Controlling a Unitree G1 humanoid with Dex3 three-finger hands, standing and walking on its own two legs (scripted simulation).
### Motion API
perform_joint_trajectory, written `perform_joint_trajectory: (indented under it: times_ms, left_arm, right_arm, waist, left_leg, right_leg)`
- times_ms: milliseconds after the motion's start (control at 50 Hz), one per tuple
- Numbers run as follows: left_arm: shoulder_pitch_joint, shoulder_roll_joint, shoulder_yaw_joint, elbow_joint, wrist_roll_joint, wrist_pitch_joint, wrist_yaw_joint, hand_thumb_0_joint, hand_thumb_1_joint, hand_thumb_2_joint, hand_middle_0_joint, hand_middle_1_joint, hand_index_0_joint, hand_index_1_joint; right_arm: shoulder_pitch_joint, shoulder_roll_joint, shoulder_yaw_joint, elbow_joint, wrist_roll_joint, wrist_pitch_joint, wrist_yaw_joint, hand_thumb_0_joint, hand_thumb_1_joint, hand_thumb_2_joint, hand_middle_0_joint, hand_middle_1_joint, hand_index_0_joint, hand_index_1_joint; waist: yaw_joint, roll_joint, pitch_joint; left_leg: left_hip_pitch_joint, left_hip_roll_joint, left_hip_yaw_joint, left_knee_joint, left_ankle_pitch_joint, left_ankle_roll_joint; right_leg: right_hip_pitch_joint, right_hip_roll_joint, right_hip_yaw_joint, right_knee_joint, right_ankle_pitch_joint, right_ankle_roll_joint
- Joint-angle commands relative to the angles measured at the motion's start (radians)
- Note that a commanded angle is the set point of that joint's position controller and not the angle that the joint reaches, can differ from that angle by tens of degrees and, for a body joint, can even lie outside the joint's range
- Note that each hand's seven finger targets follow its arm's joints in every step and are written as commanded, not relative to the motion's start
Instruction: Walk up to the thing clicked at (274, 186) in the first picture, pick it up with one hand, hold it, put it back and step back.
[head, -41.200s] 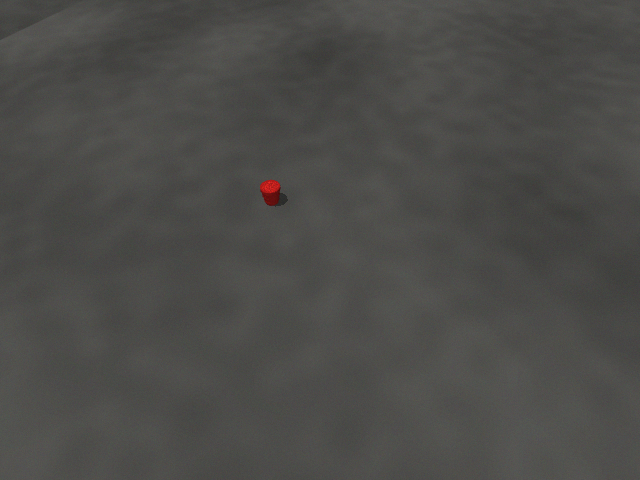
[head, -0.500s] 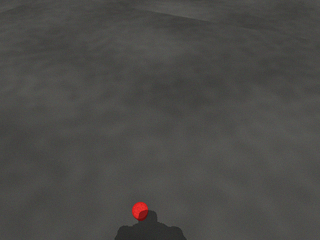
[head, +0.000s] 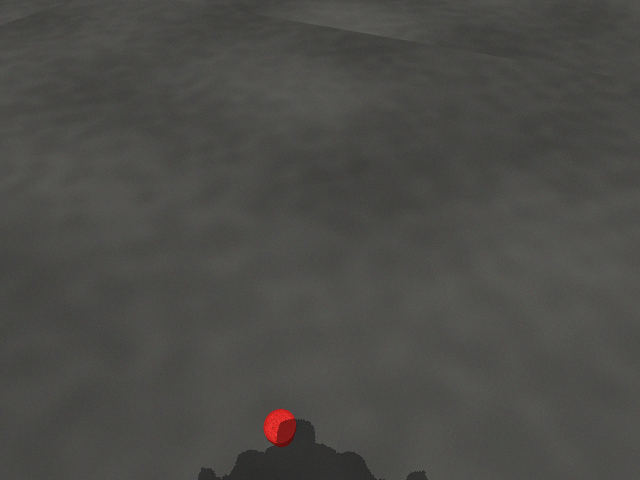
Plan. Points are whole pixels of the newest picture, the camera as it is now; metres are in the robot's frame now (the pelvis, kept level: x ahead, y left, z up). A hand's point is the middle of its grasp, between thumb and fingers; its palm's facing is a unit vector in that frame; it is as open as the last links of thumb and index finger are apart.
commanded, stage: stand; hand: left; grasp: from above
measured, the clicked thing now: (281, 430) +0.40 +0.15 -0.73
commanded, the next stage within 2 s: step back in 0.92 s
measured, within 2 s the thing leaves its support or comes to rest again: neither
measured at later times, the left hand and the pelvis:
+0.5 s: hand out of the picture +0.07 +0.24 -0.16, palm faces +0.02 -0.94 -0.34, open 7.3 cm; pelvis +0.01 -0.01 +0.00, yaw +0 degrees
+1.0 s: hand out of the picture +0.08 +0.25 -0.16, palm faces +0.03 -0.94 -0.35, open 7.3 cm; pelvis +0.00 -0.01 +0.00, yaw +0 degrees
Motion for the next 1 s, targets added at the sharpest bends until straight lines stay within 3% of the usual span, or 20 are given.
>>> perform_joint_trajectory:
  times_ms: [0, 140, 200, 320, 360, 440, 520, 560, 700, 880, 900, 920, 940, 980]
  left_arm:
    - [-0.036, 0.214, 0.037, -0.054, 0.002, -0.019, 0.007, 0.0, 0.9, 0.9, -0.2, -0.3, -0.2, -0.301]
    - [-0.041, 0.22, 0.035, -0.063, 0.0, -0.026, 0.006, 0.0, 0.9, 0.9, -0.2, -0.3, -0.2, -0.301]
    - [-0.036, 0.221, 0.035, -0.059, 0.0, -0.027, 0.007, 0.0, 0.9, 0.9, -0.2, -0.3, -0.2, -0.301]
    - [-0.033, 0.225, 0.035, -0.052, 0.001, -0.02, 0.003, 0.0, 0.9, 0.9, -0.2, -0.3, -0.2, -0.301]
    - [-0.027, 0.231, 0.034, -0.053, 0.003, -0.022, 0.002, 0.0, 0.9, 0.9, -0.2, -0.3, -0.2, -0.301]
    - [-0.027, 0.23, 0.034, -0.061, -0.001, -0.026, 0.003, 0.0, 0.9, 0.9, -0.2, -0.3, -0.2, -0.3]
    - [-0.027, 0.227, 0.032, -0.062, -0.004, -0.028, 0.003, 0.0, 0.9, 0.9, -0.2, -0.3, -0.2, -0.3]
    - [-0.036, 0.231, 0.032, -0.062, -0.004, -0.028, 0.004, 0.0, 0.9, 0.9, -0.2, -0.3, -0.2, -0.3]
    - [-0.022, 0.23, 0.03, -0.064, -0.003, -0.029, 0.003, 0.0, 0.9, 0.9, -0.2, -0.3, -0.2, -0.3]
    - [-0.034, 0.236, 0.031, -0.071, -0.003, -0.028, 0.0, 0.0, 0.9, 0.9, -0.2, -0.3, -0.2, -0.3]
    - [-0.039, 0.312, 0.075, -0.085, -0.023, -0.019, 0.006, 0.0, 0.9, 0.9, -0.2, -0.3, -0.2, -0.3]
    - [-0.022, 0.313, 0.08, -0.1, -0.027, -0.017, 0.01, 0.0, 0.9, 0.9, -0.2, -0.3, -0.2, -0.3]
    - [-0.022, 0.311, 0.082, -0.112, -0.027, -0.015, 0.012, 0.0, 0.9, 0.9, -0.2, -0.3, -0.2, -0.3]
    - [-0.034, 0.328, 0.093, -0.147, -0.023, -0.013, 0.013, 0.0, 0.9, 0.9, -0.2, -0.3, -0.2, -0.3]
  right_arm:
    - [-0.026, -0.204, -0.041, -0.048, -0.001, -0.013, -0.014, 0.0, -0.9, -0.9, 0.2, 0.3, 0.2, 0.3]
    - [-0.044, -0.207, -0.041, -0.049, 0.001, -0.019, -0.011, 0.0, -0.9, -0.9, 0.2, 0.3, 0.2, 0.3]
    - [-0.051, -0.21, -0.042, -0.051, 0.0, -0.016, -0.011, 0.0, -0.9, -0.9, 0.2, 0.3, 0.2, 0.3]
    - [-0.047, -0.219, -0.042, -0.041, 0.001, -0.009, -0.009, 0.0, -0.9, -0.9, 0.2, 0.3, 0.2, 0.3]
    - [-0.04, -0.214, -0.042, -0.043, 0.002, -0.009, -0.005, 0.0, -0.9, -0.9, 0.2, 0.3, 0.2, 0.3]
    - [-0.046, -0.215, -0.041, -0.046, 0.0, -0.017, -0.008, 0.0, -0.9, -0.9, 0.2, 0.3, 0.2, 0.3]
    - [-0.046, -0.218, -0.04, -0.046, 0.0, -0.018, -0.009, 0.0, -0.9, -0.9, 0.2, 0.3, 0.2, 0.3]
    - [-0.035, -0.218, -0.038, -0.041, 0.002, -0.014, -0.01, 0.0, -0.9, -0.9, 0.2, 0.3, 0.2, 0.3]
    - [-0.047, -0.225, -0.039, -0.046, 0.002, -0.014, -0.008, 0.0, -0.9, -0.9, 0.2, 0.3, 0.2, 0.3]
    - [-0.049, -0.22, -0.038, -0.05, 0.002, -0.014, -0.005, 0.0, -0.9, -0.9, 0.2, 0.3, 0.2, 0.3]
    - [-0.083, -0.283, -0.056, -0.069, 0.014, 0.004, 0.002, 0.0, -0.9, -0.9, 0.2, 0.3, 0.2, 0.3]
    - [-0.066, -0.259, -0.053, -0.085, 0.022, 0.011, 0.003, 0.0, -0.9, -0.9, 0.2, 0.3, 0.2, 0.3]
    - [-0.053, -0.247, -0.053, -0.092, 0.026, 0.014, 0.005, 0.0, -0.9, -0.9, 0.2, 0.3, 0.2, 0.3]
    - [-0.022, -0.238, -0.058, -0.107, 0.029, 0.023, 0.006, 0.0, -0.9, -0.9, 0.2, 0.3, 0.2, 0.3]
  waist:
    - [-0.001, -0.011, -0.008]
    - [0.002, -0.007, -0.07]
    - [0.0, -0.016, -0.082]
    - [0.003, -0.003, -0.021]
    - [-0.003, -0.026, -0.025]
    - [0.002, -0.01, -0.078]
    - [0.001, -0.022, -0.095]
    - [-0.006, -0.027, -0.071]
    - [0.003, -0.015, -0.074]
    - [0.0, -0.019, -0.055]
    - [-0.006, -0.025, 0.052]
    - [-0.008, -0.035, 0.024]
    - [-0.012, -0.058, 0.001]
    - [-0.021, -0.111, -0.071]
  left_leg:
    - [-0.08, 0.083, -0.061, -0.09, 0.022, 0.046]
    - [-0.023, 0.092, -0.056, -0.067, 0.154, 0.044]
    - [-0.012, 0.092, -0.052, -0.058, 0.155, 0.051]
    - [-0.074, 0.083, -0.061, -0.094, 0.002, 0.047]
    - [-0.062, 0.081, -0.059, -0.089, -0.001, 0.047]
    - [-0.02, 0.092, -0.054, -0.068, 0.139, 0.046]
    - [0.005, 0.095, -0.05, -0.056, 0.202, 0.045]
    - [-0.024, 0.09, -0.049, -0.067, 0.155, 0.043]
    - [-0.01, 0.095, -0.049, -0.065, 0.165, 0.045]
    - [-0.021, 0.092, -0.049, -0.081, 0.12, 0.041]
    - [-0.119, 0.069, -0.051, 0.037, 0.253, 0.064]
    - [-0.124, 0.055, -0.031, 0.089, 0.275, 0.063]
    - [-0.124, 0.033, -0.01, 0.134, 0.246, 0.061]
    - [-0.111, -0.019, 0.03, 0.272, 0.168, 0.053]
  right_leg:
    - [-0.001, -0.077, 0.069, -0.075, 0.004, -0.031]
    - [0.022, -0.087, 0.071, -0.063, 0.103, -0.035]
    - [0.024, -0.089, 0.068, -0.068, 0.114, -0.033]
    - [-0.005, -0.079, 0.066, -0.08, -0.022, -0.035]
    - [-0.02, -0.078, 0.068, -0.088, -0.045, -0.036]
    - [0.012, -0.092, 0.072, -0.063, 0.099, -0.042]
    - [0.02, -0.091, 0.066, -0.055, 0.159, -0.039]
    - [0.015, -0.088, 0.07, -0.068, 0.119, -0.035]
    - [0.017, -0.091, 0.069, -0.07, 0.132, -0.038]
    - [-0.001, -0.085, 0.069, -0.074, 0.078, -0.04]
    - [-0.077, -0.083, 0.093, -0.003, 0.25, -0.052]
    - [-0.06, -0.097, 0.093, 0.013, 0.309, -0.073]
    - [-0.053, -0.117, 0.11, 0.009, 0.333, -0.095]
    - [-0.062, -0.192, 0.172, -0.005, 0.387, -0.17]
